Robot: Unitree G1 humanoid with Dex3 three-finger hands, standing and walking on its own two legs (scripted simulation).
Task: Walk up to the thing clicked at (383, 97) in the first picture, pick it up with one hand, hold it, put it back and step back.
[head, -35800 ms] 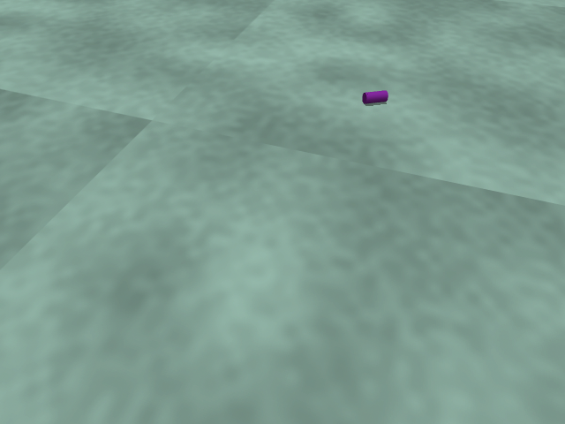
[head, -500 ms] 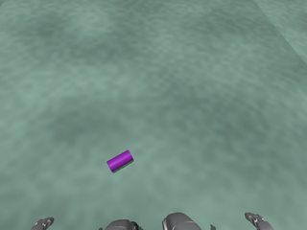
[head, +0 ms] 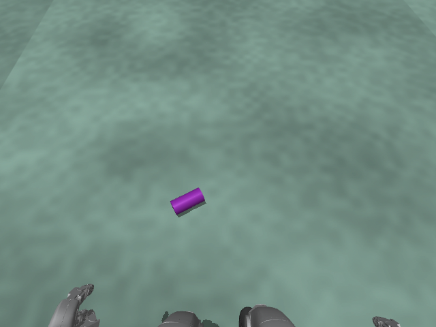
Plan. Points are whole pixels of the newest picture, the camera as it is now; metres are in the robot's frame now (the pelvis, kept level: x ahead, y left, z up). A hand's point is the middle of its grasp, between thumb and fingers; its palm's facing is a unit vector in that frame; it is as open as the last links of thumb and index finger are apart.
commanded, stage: step back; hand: left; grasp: from above
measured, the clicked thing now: (187, 201) +0.68 +0.18 -0.73
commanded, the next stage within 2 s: none
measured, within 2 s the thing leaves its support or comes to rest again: neither
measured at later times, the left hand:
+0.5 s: hand out of the picture -0.10 +0.25 -0.16, palm faces -0.04 -0.91 -0.41, open 7.4 cm
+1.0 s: hand out of the picture -0.23 +0.23 -0.15, palm faces +0.04 -0.93 -0.36, open 7.4 cm
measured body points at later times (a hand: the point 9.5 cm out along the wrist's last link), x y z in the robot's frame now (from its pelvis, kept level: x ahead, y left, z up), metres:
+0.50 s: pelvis -0.18 -0.02 -0.01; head -0.11 -0.03 +0.43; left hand -0.09 +0.30 -0.13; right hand -0.03 -0.34 -0.12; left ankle -0.06 +0.12 -0.73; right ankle -0.21 -0.15 -0.73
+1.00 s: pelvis -0.35 -0.03 +0.00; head -0.31 -0.02 +0.45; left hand -0.24 +0.28 -0.12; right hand -0.25 -0.33 -0.11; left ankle -0.31 +0.09 -0.73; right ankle -0.36 -0.17 -0.65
